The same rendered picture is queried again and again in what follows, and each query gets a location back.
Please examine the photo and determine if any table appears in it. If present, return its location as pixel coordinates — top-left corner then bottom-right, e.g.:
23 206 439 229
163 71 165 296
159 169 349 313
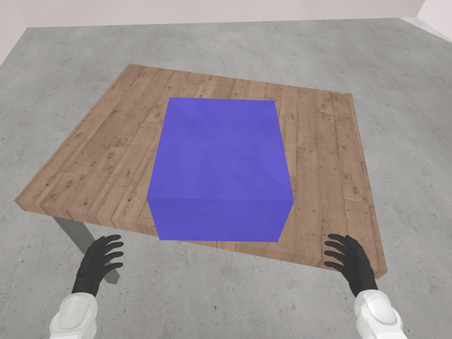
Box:
14 64 388 285

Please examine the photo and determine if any left robot hand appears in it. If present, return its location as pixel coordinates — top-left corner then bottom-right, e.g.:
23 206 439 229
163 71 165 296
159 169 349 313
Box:
71 234 124 297

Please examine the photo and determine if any left robot forearm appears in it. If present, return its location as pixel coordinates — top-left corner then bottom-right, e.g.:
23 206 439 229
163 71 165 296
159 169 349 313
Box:
50 292 97 339

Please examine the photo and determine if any right robot hand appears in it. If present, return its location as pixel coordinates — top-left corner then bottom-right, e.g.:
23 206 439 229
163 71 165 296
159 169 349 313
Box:
324 234 378 297

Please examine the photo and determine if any right robot forearm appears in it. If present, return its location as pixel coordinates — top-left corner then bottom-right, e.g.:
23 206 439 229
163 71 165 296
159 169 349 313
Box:
354 290 408 339

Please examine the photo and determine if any carton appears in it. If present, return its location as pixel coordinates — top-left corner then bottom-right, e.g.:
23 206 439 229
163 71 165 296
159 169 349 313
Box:
146 97 294 242

